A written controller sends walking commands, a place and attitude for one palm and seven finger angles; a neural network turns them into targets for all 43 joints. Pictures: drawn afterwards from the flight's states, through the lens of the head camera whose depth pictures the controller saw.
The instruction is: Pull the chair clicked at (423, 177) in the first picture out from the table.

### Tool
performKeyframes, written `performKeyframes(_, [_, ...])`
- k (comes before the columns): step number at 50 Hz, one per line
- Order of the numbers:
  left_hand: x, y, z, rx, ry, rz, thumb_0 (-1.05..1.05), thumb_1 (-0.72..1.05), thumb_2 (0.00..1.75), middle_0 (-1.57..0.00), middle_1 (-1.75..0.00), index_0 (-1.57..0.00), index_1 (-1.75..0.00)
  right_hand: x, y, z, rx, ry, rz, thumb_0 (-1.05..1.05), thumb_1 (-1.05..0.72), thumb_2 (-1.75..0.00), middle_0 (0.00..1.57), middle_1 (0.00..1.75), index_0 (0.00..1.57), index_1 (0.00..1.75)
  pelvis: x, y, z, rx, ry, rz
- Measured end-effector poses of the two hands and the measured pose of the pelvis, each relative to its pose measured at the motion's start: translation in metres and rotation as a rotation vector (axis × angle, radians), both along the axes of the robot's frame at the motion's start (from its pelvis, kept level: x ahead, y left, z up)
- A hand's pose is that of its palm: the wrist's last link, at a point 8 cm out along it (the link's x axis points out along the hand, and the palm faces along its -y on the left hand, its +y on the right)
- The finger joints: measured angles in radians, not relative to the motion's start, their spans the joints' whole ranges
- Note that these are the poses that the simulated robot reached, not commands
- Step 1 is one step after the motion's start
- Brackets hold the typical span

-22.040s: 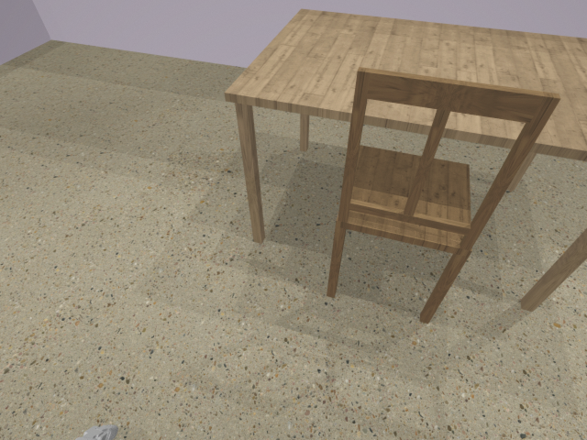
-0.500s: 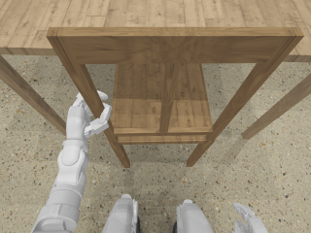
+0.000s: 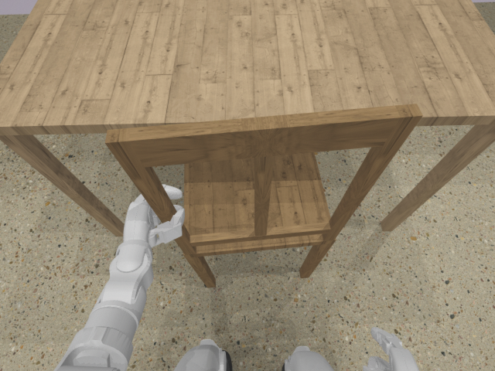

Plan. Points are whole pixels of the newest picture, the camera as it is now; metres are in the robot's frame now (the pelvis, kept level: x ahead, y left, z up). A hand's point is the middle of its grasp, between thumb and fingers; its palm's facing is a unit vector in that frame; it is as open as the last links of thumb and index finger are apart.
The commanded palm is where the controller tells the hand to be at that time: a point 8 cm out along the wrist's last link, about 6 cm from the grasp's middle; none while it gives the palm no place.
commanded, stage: step backward, pulling the chair out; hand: left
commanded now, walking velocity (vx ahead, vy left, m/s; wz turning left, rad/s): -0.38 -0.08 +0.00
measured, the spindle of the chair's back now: (261, 201) +0.40 -0.02 -0.05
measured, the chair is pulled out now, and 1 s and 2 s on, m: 0.03 0.10 0.15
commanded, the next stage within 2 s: none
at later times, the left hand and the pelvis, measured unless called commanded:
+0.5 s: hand (182, 257) +0.30 +0.12 -0.04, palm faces +0.02 -0.99 -0.15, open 5.8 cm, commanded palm +0.27 +0.17 -0.04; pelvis -0.04 -0.01 +0.03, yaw -2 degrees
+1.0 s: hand (183, 276) +0.27 +0.11 -0.04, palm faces +0.00 -0.98 -0.20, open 5.8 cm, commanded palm +0.25 +0.16 -0.04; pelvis -0.07 -0.01 +0.02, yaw -1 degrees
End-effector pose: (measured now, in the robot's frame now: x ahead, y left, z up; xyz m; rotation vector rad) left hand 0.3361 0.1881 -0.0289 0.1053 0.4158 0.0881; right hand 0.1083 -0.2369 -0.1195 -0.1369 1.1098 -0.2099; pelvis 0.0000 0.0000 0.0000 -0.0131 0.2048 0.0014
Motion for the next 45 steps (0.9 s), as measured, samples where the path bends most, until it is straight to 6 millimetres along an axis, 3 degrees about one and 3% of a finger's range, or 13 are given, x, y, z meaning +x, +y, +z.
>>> performKeyframes(5, [0.001,-0.001,0.003,0.019,0.056,-0.041,0.1,0.62,0.72,-0.32,-1.15,-0.47,-1.45,-0.013,-0.009,0.017,-0.047,0.035,-0.015,0.01,-0.91,-0.9,0.2,0.3,0.2,0.3,-0.001,0.004,0.016,-0.01,-0.035,-0.008])
performKeyframes(12, [-0.014,-0.007,0.005,0.017,0.073,-0.061,0.09,0.64,0.7,-0.29,-1.16,-0.49,-1.45,-0.033,-0.022,0.024,-0.064,0.059,-0.039,0.01,-0.91,-0.9,0.2,0.3,0.2,0.3,-0.012,0.003,0.024,-0.012,-0.078,-0.031])
performKeyframes(26, [-0.062,-0.02,0.005,0.029,0.079,-0.033,0.08,0.63,0.69,-0.29,-1.15,-0.49,-1.45,-0.067,-0.026,0.018,-0.043,0.04,-0.048,0.01,-0.91,-0.9,0.2,0.3,0.2,0.3,-0.047,-0.007,0.027,-0.013,-0.126,-0.03])
performKeyframes(36, [-0.081,-0.023,0.005,0.049,0.068,-0.046,0.06,0.62,0.69,-0.3,-1.14,-0.49,-1.45,-0.092,-0.027,0.015,-0.05,0.026,-0.044,0.01,-0.91,-0.9,0.2,0.3,0.2,0.3,-0.065,-0.008,0.023,0.003,-0.142,-0.028])
performKeyframes(45, [-0.09,-0.025,0.006,0.072,0.061,-0.035,0.05,0.6,0.7,-0.31,-1.15,-0.49,-1.45,-0.101,-0.03,0.008,-0.029,0.02,-0.038,0.01,-0.91,-0.9,0.2,0.3,0.2,0.3,-0.072,-0.016,0.021,0.007,-0.156,-0.028])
